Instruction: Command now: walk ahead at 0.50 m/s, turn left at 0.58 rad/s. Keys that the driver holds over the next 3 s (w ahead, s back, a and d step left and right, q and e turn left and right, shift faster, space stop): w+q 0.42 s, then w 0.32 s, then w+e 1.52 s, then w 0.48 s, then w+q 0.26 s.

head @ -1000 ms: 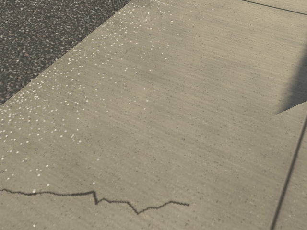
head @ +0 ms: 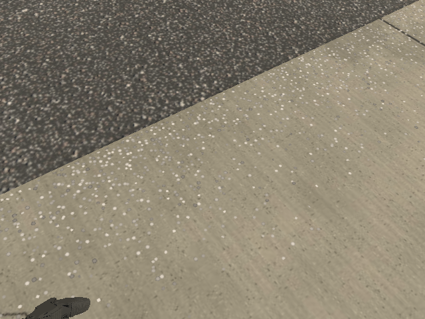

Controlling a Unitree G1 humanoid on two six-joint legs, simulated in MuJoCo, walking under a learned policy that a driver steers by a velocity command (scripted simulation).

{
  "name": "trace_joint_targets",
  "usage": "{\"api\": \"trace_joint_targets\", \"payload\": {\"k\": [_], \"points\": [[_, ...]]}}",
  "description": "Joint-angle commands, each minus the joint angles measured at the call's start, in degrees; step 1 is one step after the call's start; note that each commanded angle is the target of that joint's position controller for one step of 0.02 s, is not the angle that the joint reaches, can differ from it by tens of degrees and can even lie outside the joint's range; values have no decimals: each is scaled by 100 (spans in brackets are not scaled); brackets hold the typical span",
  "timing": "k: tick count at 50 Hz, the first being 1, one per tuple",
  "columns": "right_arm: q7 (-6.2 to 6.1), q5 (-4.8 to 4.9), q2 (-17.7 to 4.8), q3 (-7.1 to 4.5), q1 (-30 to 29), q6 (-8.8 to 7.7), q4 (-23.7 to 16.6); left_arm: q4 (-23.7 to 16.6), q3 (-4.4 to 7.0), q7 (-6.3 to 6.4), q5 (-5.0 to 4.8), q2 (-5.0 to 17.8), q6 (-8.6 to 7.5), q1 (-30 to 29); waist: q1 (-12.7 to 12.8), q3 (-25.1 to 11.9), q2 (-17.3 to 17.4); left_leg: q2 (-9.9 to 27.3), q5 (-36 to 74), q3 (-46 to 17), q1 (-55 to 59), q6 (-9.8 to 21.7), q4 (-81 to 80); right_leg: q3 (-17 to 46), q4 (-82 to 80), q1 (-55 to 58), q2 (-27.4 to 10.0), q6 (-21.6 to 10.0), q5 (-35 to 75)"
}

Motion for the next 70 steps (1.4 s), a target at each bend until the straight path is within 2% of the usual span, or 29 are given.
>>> {"api": "trace_joint_targets", "payload": {"k": [1, 5, 7, 8, 9, 10, 12, 13, 22, 29, 31, 33, 34, 35, 36, 37, 40, 44, 50, 55, 58, 60, 61, 62, 63, 64, 65, 67, 70], "points": [[-54, 38, -923, -218, 231, -18, -278, -540, 44, -82, -66, 369, -120, -621, -104, -77, 788, 1245, 944, -1038, -368, 729, -311, -301, -671, 770, 447, -26, 390], [-118, 10, -939, -227, 190, 67, -377, -595, 142, -184, -94, 668, -251, -331, 172, -204, 1019, 1487, 1065, -1711, 228, 577, 430, -205, -1110, 1297, 544, -279, -479], [-81, -48, -595, -97, -51, 52, -569, -361, 293, -130, 31, 1019, -307, 977, 847, -1072, 819, 983, 1385, -1346, -338, 255, 2007, 130, -1140, 3364, 2, -749, -426], [-74, -13, -244, 9, 440, 1, -719, -274, 419, -76, 144, 1511, -274, 1877, 885, -2030, -362, 260, -46, -568, -2031, -166, 3986, 1953, -1159, 5582, -1325, -1463, -834], [-63, 114, -379, 49, 857, -40, -795, -118, 416, -128, 38, 1408, -191, 2107, 722, -2374, -1792, 239, -2147, -342, -3427, -287, 5217, 4014, -1739, 6257, -2094, -1936, -2125], [-64, 167, -957, -83, 563, -11, -702, -276, 270, -121, -22, 840, -144, 1793, 825, -1547, -915, 610, -1762, -469, -3901, -326, 5777, 3508, -1901, 5614, -1901, -1693, -2880], [-50, 29, -970, -122, -194, 61, -878, -330, 149, -105, 16, 532, -34, 1219, 700, -430, -100, 1005, -893, -119, -3688, -372, 5540, 1871, -2156, 3973, -1341, -1332, -1986], [-34, 1, -881, -149, -249, 92, -911, -306, 109, -107, 42, 430, -28, 1048, 545, -197, -188, 1181, -669, -115, -3479, -363, 5249, 1377, -2319, 3478, -1113, -1259, -1562], [97, 13, -421, -49, -814, 172, -1246, -2, 258, -92, 4, 801, -60, 1227, 541, -25, -116, 1363, 1093, 196, -3369, -492, 3290, -664, -2825, 3362, -858, -1286, 225], [292, 16, -350, 50, -1920, 62, -1666, 355, 305, -116, -201, 1107, 141, 1834, 816, 396, -150, 1051, 728, 758, -3007, -214, 1608, -939, -2627, 4076, -1148, -1221, 472], [307, -20, -534, -26, -1699, 51, -1671, 421, 323, -93, -245, 1238, 210, 1786, 542, 174, -338, 803, 228, 971, -2402, -3, 1332, -1049, -2066, 4312, -1195, -1121, 1955], [241, -50, -1011, -297, -190, 59, -1217, 457, 250, -44, -231, 1149, 259, 1756, -283, -786, -265, 435, 816, 1156, 33, 298, 908, -1508, -201, 3667, -817, -816, 3016], [125, -83, -1526, -450, 816, 102, -1034, 271, 101, -35, -34, 814, 221, 1751, -626, -1579, 525, 1590, 1299, -351, 1920, 676, 1171, -1617, 1739, 2149, -518, -540, 894], [129, -105, -1913, -433, 688, 79, -1038, 141, -95, -115, -25, 210, 73, 2349, 4, -2262, 1724, 2890, 436, -3232, 3194, 1612, 428, -925, 3478, 137, 494, -291, -3576], [162, -92, -1398, -306, 770, 38, -1059, 180, 43, -167, -233, 798, -45, 1838, -358, -2224, 1017, 2887, 162, -3342, 3011, 1506, 59, -130, 4043, -415, 322, -345, -3551], [179, -82, -1178, -226, 466, 3, -1005, -5, 82, -183, -342, 907, -80, 1372, -293, -1349, 943, 2646, 633, -2326, 2329, 1266, 7, -246, 3999, -783, 91, -404, -3073], [205, -142, -645, -74, -444, -75, -1045, 135, 107, -148, -180, 776, 77, 1480, 340, -541, 667, 2082, 1429, -808, 381, 896, -487, -185, 3194, 65, -414, -348, -1962], [147, -209, -744, -136, -460, -270, -796, 134, 84, -103, -202, 494, 337, 1470, 490, -160, 588, 2057, 1595, 14, -219, 894, -1100, 5, 2713, 33, -352, -164, -1232], [7, -202, -855, -151, -302, -271, -546, -115, 30, -218, -141, 307, 282, 671, 199, 188, 515, 1900, 1728, 1058, 151, 516, -1230, -152, 868, -168, -90, -196, 507], [-51, -93, -1014, -217, 107, -107, -279, -565, -50, -392, -126, 211, 276, -53, -109, 454, 458, 2240, 2232, 1352, 1150, 413, -856, -563, 78, -520, 15, -438, 21], [-119, -32, -1236, -280, -57, 44, -306, -765, 27, -487, -135, 381, 306, 92, 129, 172, 676, 2321, 4304, 1578, 1509, 215, -59, -1006, -51, 42, 364, -721, -897], [-178, -10, -1355, -294, -216, 139, -353, -587, 241, -454, -148, 763, 352, 1195, 780, -516, 768, 2121, 5655, 1801, 1302, -6, 1526, -1291, -240, 1620, 856, -1006, -1104], [-204, -16, -1256, -240, -204, 117, -393, -406, 430, -361, -159, 1146, 384, 2091, 1235, -1007, 501, 1873, 4752, 1875, 347, -241, 2974, -852, -514, 3229, 794, -1264, -716], [-141, -236, -489, -14, 349, -4, -631, -362, 566, -252, -170, 1801, 401, 2391, 823, -1566, -1003, 1023, 87, 1724, -2008, -612, 5177, 1800, -605, 5304, -701, -2132, -589], [-37, -148, -518, 73, 232, -248, -765, -530, 474, -305, -156, 1670, 324, 2465, 860, -2540, -988, 288, -2213, 361, -3245, -665, 6279, 4380, -1654, 6278, -1472, -2896, -1371], [42, 85, -952, -46, -457, -380, -892, -512, 376, -322, -117, 1267, 295, 2393, 1118, -1968, -378, 656, -1802, -18, -3809, -531, 6339, 3673, -1888, 5992, -1299, -2494, -1501], [49, 110, -910, -14, -706, -441, -987, -524, 322, -308, -141, 1072, 277, 2097, 946, -1227, -99, 896, -1331, 89, -3881, -439, 5894, 2858, -1886, 5155, -1060, -2251, -1267], [-20, -120, -947, -78, -704, -388, -925, -710, 198, -272, -98, 724, 288, 1424, 463, -542, 230, 1275, -760, 162, -3183, -491, 5017, 1818, -2001, 3569, -612, -1994, -215], [-33, -186, -803, -80, -481, -179, -924, -817, 206, -199, -60, 779, 268, 1279, 216, -426, 20, 1313, -444, 287, -2691, -714, 4391, 1336, -2265, 2690, -360, -2030, 482]]}}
